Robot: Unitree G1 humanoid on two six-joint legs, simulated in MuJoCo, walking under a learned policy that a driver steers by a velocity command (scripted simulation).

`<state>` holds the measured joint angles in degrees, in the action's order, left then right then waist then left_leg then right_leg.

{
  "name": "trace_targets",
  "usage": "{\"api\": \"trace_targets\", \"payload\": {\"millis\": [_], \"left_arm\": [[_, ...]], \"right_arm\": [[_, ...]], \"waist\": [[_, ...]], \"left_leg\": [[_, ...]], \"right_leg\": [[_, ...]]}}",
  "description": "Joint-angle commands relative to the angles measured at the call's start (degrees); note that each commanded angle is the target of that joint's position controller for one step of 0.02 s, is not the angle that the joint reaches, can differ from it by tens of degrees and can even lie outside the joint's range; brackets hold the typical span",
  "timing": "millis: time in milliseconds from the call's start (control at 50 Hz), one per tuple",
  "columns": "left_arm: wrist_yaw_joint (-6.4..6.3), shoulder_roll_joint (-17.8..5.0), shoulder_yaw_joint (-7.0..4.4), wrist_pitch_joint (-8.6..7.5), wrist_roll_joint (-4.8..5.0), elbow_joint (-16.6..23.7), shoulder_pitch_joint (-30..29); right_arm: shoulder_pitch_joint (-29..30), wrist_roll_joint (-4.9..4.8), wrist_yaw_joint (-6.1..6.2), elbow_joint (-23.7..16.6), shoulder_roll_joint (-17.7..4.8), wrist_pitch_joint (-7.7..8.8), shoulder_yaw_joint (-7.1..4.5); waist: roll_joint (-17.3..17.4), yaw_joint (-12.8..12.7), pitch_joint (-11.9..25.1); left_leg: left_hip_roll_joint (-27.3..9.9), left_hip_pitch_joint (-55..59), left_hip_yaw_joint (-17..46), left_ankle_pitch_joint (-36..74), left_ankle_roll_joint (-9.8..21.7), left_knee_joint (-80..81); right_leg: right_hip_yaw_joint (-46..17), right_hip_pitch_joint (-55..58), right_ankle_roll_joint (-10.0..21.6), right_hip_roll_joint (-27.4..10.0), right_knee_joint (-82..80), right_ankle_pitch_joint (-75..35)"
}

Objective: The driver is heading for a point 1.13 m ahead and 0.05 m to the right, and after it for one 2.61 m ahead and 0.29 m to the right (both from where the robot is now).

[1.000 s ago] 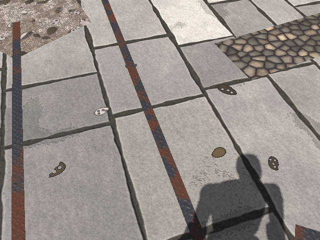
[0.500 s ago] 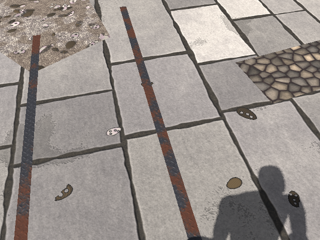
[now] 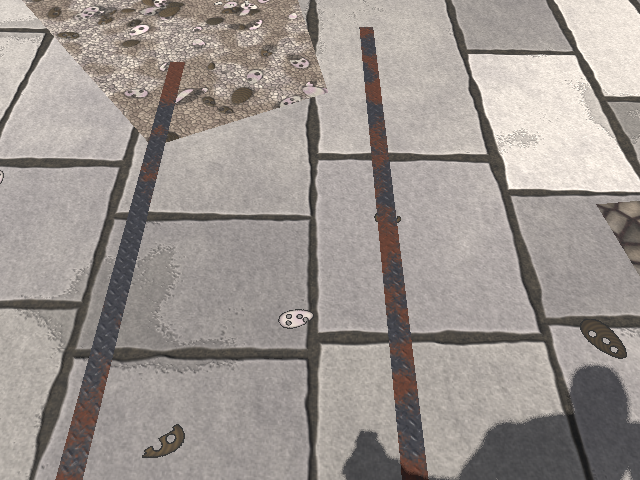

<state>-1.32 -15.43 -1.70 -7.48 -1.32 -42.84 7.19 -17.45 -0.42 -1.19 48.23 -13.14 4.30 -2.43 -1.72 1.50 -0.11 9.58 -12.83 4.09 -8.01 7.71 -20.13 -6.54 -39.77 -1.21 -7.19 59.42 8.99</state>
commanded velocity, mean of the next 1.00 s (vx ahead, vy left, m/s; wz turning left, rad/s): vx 0.50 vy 0.00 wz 0.14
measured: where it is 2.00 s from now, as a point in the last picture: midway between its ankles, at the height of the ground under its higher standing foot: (327, 267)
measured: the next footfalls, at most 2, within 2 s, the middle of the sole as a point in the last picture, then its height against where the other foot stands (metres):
right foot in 0.24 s outside the picture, level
left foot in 0.76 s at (260, 458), level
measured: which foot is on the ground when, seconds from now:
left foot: down 0.00-0.24, up 0.26-0.74, down 0.76-1.00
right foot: up 0.00-0.22, down 0.24-0.76, up 0.78-1.00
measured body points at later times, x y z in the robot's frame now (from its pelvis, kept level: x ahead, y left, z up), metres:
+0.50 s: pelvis +0.27 -0.06 +0.01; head +0.29 -0.07 +0.46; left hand +0.27 +0.21 -0.11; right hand +0.45 -0.29 -0.11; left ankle +0.33 +0.11 -0.67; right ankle +0.27 -0.15 -0.74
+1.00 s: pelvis +0.52 +0.04 +0.01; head +0.53 +0.06 +0.45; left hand +0.63 +0.32 -0.11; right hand +0.61 -0.23 -0.11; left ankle +0.51 +0.12 -0.74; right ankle +0.61 -0.12 -0.66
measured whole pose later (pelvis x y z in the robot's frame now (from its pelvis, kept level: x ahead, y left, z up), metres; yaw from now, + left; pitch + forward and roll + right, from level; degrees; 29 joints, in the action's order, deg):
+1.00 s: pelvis +0.52 +0.04 +0.01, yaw +6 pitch +2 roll +1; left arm 0.0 -17.1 -2.7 -4.0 0.6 -44.0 12.3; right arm -18.7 0.3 -1.7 46.7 -14.7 5.6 -2.8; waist -3.0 1.8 0.6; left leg 3.9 -9.9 -2.7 -9.0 4.3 -16.9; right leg -2.6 -37.7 0.1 -6.4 59.6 11.1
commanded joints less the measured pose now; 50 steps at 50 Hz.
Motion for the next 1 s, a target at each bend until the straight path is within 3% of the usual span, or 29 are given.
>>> {"api": "trace_targets", "payload": {"millis": [20,100,160,200,220,240,260,280,300,320,340,360,380,420,520,600,660,700,720,740,760,780,800,820,840,860,880,920,1000], "left_arm": [[-0.80,-2.39,-0.55,0.52,-0.22,3.83,-0.98],[0.14,-2.48,-0.20,-0.05,1.17,5.60,-7.07],[1.50,-4.38,-0.64,-1.21,1.28,7.38,-9.83],[1.88,-5.55,-1.15,-1.78,1.33,7.31,-7.42],[1.73,-6.47,-1.76,-1.98,1.15,6.05,-2.58],[1.40,-8.77,-2.64,-2.17,0.56,4.53,5.69],[1.09,-13.75,-4.17,-1.91,0.05,3.01,15.59],[1.72,-13.03,-4.71,-0.90,1.08,0.24,20.88],[1.70,-8.19,-3.46,-0.65,1.96,0.71,19.46],[1.61,-6.39,-2.77,-0.17,2.09,1.50,14.92],[1.84,-5.59,-2.23,0.15,1.82,2.12,11.62],[2.14,-4.81,-1.92,0.23,1.41,2.23,9.88],[2.43,-4.28,-1.68,0.21,1.09,2.13,9.03],[2.80,-4.65,-1.79,-0.01,1.41,1.28,9.45],[2.03,-7.39,-2.52,0.82,2.02,-0.96,12.99],[1.82,-8.57,-2.61,1.51,2.61,-2.99,16.94],[1.56,-9.10,-2.76,2.26,2.79,-4.19,17.90],[1.28,-10.17,-3.08,2.90,2.73,-4.44,17.13],[1.17,-10.55,-3.09,3.21,2.66,-4.30,16.04],[1.10,-9.56,-2.65,3.38,2.31,-4.04,15.84],[0.94,-7.11,-1.47,3.19,1.07,-2.19,15.35],[1.39,0.29,0.69,1.94,1.59,-1.58,23.08],[1.66,-5.82,-0.61,0.94,2.81,-2.55,20.81],[1.87,-8.66,-1.50,0.50,3.76,-0.85,14.84],[1.63,-8.16,-1.44,0.52,3.20,-0.20,11.65],[1.44,-7.55,-1.66,0.80,2.18,0.11,10.10],[1.44,-6.81,-1.80,1.43,1.85,0.02,11.09],[1.36,-4.61,-1.55,2.67,1.86,-0.39,12.77],[1.20,-3.84,-1.58,3.64,1.96,1.18,7.58]], "right_arm": [[1.19,-0.61,1.34,-4.88,-9.17,0.80,-2.27],[-3.69,-1.08,1.49,-3.58,-8.75,0.42,-2.08],[-5.66,-0.78,1.57,-2.98,-8.58,0.08,-1.79],[-4.76,-0.44,1.61,-3.15,-9.41,-0.39,-1.89],[-3.67,-0.35,1.56,-3.49,-8.96,-0.54,-1.63],[-2.13,0.07,1.30,-4.36,-7.20,-0.31,-0.86],[-5.75,-0.12,1.03,-5.04,-4.54,0.52,0.17],[-10.15,-1.00,0.86,-4.38,-4.04,1.32,0.66],[-5.76,-2.03,0.81,-4.78,-9.16,1.59,-0.44],[-0.37,-1.71,0.82,-6.02,-9.98,1.47,-0.64],[2.34,-0.59,0.81,-6.82,-9.07,1.38,-0.52],[2.80,0.09,0.80,-7.04,-8.11,1.27,-0.69],[1.84,0.14,0.81,-6.91,-7.09,1.03,-0.67],[0.71,0.11,0.86,-6.58,-5.19,0.58,-0.31],[9.68,0.42,0.86,-9.55,-3.21,1.03,0.55],[16.77,-0.39,-0.01,-11.59,-3.59,1.41,0.56],[19.98,-0.70,-0.89,-13.47,-4.83,1.87,0.21],[18.27,-0.57,-1.22,-13.47,-6.19,2.22,-0.33],[14.20,-0.38,-1.08,-12.44,-7.40,2.30,-1.05],[5.96,-0.20,-0.62,-9.97,-9.94,2.23,-2.39],[-5.44,0.53,0.07,-7.97,-14.56,2.05,-3.69],[-8.47,0.86,-0.18,-6.91,-18.71,1.58,-4.54],[-8.94,-0.05,-0.26,-6.81,-13.02,1.40,-3.26],[-4.77,-0.35,-0.09,-7.32,-10.89,1.39,-2.46],[-0.45,-0.11,-0.18,-8.03,-9.69,1.31,-1.98],[2.50,0.26,-0.46,-8.36,-8.32,1.29,-1.60],[3.96,0.77,-0.64,-8.41,-7.28,1.48,-1.25],[4.12,0.51,-0.88,-7.52,-7.54,2.18,-1.50],[1.79,0.91,0.07,-4.80,-9.32,2.62,-2.18]], "waist": [[4.20,-0.52,-0.89],[6.33,3.51,0.91],[6.81,4.18,0.70],[8.66,2.20,1.29],[9.03,-0.51,3.13],[7.59,-4.45,9.06],[-3.04,-6.28,18.07],[-15.49,-6.40,20.61],[-9.13,-7.08,12.63],[-3.44,-6.28,5.28],[-0.14,-4.91,1.33],[0.07,-3.32,-0.55],[-1.18,-2.02,-0.59],[-3.21,-1.25,0.12],[-2.63,-3.55,-0.47],[-3.13,-6.07,-1.90],[-3.40,-5.83,-3.08],[-3.81,-3.93,-1.91],[-3.70,-1.22,0.54],[-2.55,2.47,5.94],[3.67,6.63,14.95],[19.78,2.90,21.60],[14.86,4.95,20.11],[11.13,4.28,11.30],[6.13,2.50,7.27],[4.62,0.84,4.13],[5.73,-1.15,3.28],[6.39,-2.78,2.68],[4.68,-1.93,-0.21]], "left_leg": [[-11.58,-9.99,11.02,5.74,7.68,7.86],[-14.09,-1.57,13.47,2.00,6.06,4.71],[-17.50,6.14,18.03,3.45,5.93,0.32],[-18.36,8.48,19.63,8.34,4.97,-2.46],[-16.49,8.31,18.73,14.57,3.88,-6.15],[-13.64,4.56,15.59,18.32,2.04,-16.33],[-6.97,-12.40,8.28,8.67,-2.11,-34.37],[-3.29,-27.16,5.17,-23.15,-4.50,-47.60],[-6.85,-34.04,7.74,-22.08,-3.91,-53.40],[-9.55,-35.36,5.21,-16.42,-3.99,-54.24],[-11.60,-34.09,3.06,-12.25,-4.28,-51.50],[-13.44,-31.93,2.36,-9.60,-4.59,-48.43],[-14.49,-28.96,1.65,-8.31,-4.97,-46.25],[-14.91,-26.68,-0.33,-6.35,-5.98,-42.88],[-14.88,-25.58,-2.37,6.40,-7.24,-24.64],[-12.97,-21.80,-3.42,11.92,-7.00,-14.98],[-12.50,-22.32,-2.89,7.82,-5.12,-11.17],[-11.41,-17.96,-3.72,4.06,-3.61,-8.98],[-9.86,-11.37,-5.19,3.60,-2.51,-7.23],[-9.57,0.59,-5.45,4.43,-0.80,-6.82],[-20.27,18.29,6.17,7.20,3.32,-8.46],[-32.24,36.41,31.83,-2.44,12.39,-3.11],[-31.79,34.77,37.04,-10.16,11.77,1.30],[-29.76,27.10,28.36,-7.94,9.11,2.28],[-27.19,19.01,21.69,-2.34,7.55,3.41],[-24.98,12.40,17.49,2.44,6.92,5.28],[-23.36,8.02,14.52,5.21,6.51,7.10],[-22.19,3.52,10.77,8.57,7.21,9.92],[-22.21,3.69,3.52,13.04,6.51,12.54]], "right_leg": [[3.93,7.53,-1.64,3.17,-13.63,-10.37],[3.85,8.79,-1.45,4.91,-25.66,-15.00],[3.42,7.64,0.95,5.51,-30.27,-9.43],[4.47,12.08,3.11,6.57,-33.00,-4.68],[5.32,18.96,4.84,7.41,-35.62,-4.80],[1.34,31.67,8.17,2.98,-34.28,-6.70],[-14.03,54.32,15.96,-7.74,-32.69,-6.50],[-33.18,62.67,21.03,-15.95,-39.40,5.78],[-33.85,57.87,18.59,-15.20,-41.83,16.34],[-26.49,49.79,16.35,-13.13,-43.40,14.24],[-20.95,42.84,15.60,-10.41,-45.55,8.57],[-17.13,38.11,14.96,-8.31,-47.15,3.47],[-13.72,34.87,14.35,-6.25,-48.53,0.13],[-8.37,32.17,14.66,-4.22,-49.98,-7.33],[-0.94,31.95,13.54,-2.57,-50.93,-16.15],[-0.25,33.52,12.66,-3.57,-50.05,-11.79],[-1.93,38.63,11.79,-6.45,-47.87,-12.13],[-2.08,40.83,10.71,-7.24,-44.55,-17.56],[-0.55,40.63,9.72,-5.88,-39.54,-25.80],[1.90,37.71,8.31,-2.92,-29.76,-30.98],[4.95,26.20,6.10,0.65,-11.69,-18.01],[5.56,3.01,2.74,10.20,7.47,19.41],[-0.82,-4.10,3.18,7.75,14.63,23.71],[0.32,-7.13,3.70,4.97,15.21,18.56],[1.87,-4.94,3.45,2.40,12.66,13.17],[2.39,-2.74,2.92,0.99,9.43,10.09],[2.04,0.66,2.65,-0.30,7.55,8.04],[2.72,3.75,1.86,-0.64,5.13,6.14],[1.78,-1.40,0.77,-1.05,-2.35,-3.95]]}}
Velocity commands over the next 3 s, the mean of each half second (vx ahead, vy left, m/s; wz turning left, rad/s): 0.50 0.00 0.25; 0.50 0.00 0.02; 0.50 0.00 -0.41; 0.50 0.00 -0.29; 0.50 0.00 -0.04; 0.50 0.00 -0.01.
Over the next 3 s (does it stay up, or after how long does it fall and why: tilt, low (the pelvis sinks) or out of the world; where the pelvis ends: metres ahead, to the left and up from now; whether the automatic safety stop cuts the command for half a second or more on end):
stays up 1.57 -0.16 -0.01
